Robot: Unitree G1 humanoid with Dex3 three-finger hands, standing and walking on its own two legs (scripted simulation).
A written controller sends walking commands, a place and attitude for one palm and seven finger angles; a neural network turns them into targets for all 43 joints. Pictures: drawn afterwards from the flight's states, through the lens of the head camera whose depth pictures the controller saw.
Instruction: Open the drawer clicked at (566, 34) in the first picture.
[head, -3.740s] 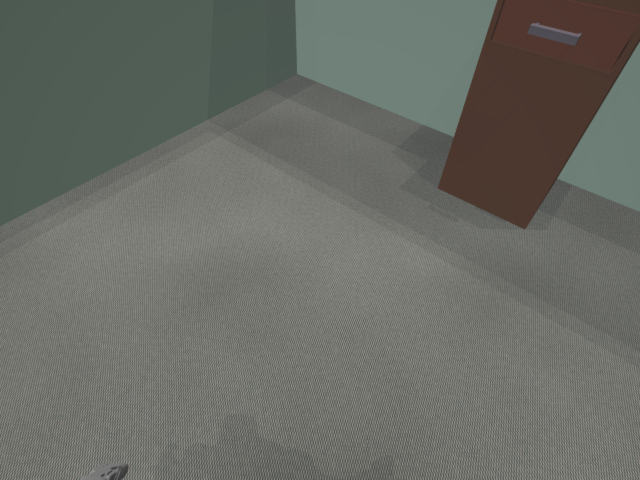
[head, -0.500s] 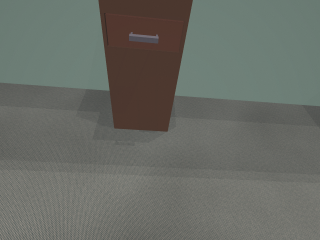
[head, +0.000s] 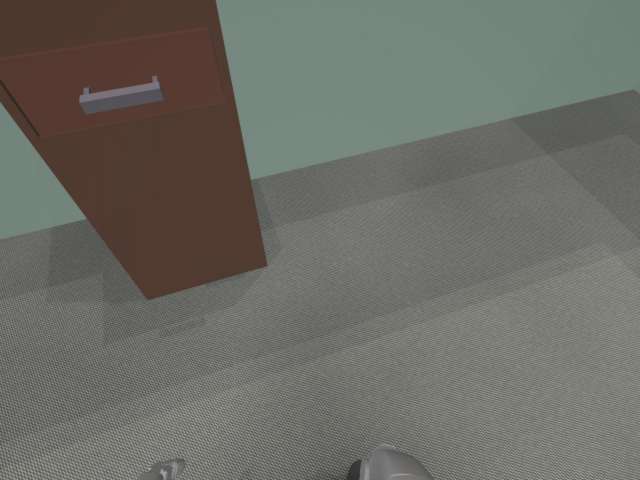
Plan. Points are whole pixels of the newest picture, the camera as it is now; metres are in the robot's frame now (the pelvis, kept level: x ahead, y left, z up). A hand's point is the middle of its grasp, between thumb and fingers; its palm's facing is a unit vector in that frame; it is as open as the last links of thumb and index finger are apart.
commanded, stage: turn to face it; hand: left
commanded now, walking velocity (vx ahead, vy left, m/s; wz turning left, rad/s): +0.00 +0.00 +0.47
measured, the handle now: (122, 91) +0.79 +0.40 +0.03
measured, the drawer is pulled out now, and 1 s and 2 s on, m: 0.00 0.00 0.00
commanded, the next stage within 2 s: take the last steps up to it in 0.74 s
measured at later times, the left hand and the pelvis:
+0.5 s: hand out of the picture +0.09 +0.21 -0.18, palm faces +0.21 -0.96 -0.16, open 7.3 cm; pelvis +0.04 +0.02 +0.00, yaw +9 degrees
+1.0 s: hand out of the picture +0.03 +0.16 -0.14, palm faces +0.31 -0.92 -0.25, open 7.4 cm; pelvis +0.04 -0.03 +0.01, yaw +16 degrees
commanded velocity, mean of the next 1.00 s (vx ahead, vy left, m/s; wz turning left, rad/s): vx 0.05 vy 0.00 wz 0.29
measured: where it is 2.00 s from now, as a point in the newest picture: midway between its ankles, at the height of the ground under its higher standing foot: (304, 452)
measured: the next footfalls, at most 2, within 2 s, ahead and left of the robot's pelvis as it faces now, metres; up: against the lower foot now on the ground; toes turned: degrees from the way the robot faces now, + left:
right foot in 0.02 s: +0.14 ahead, -0.10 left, +0.00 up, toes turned -8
left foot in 0.44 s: +0.08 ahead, +0.12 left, +0.00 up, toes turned +17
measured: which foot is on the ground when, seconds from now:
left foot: down 0.00-0.02, up 0.04-0.42, down 0.44-0.92, up 0.94-1.00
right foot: up 0.00-0.00, down 0.02-0.46, up 0.48-0.90, down 0.92-1.00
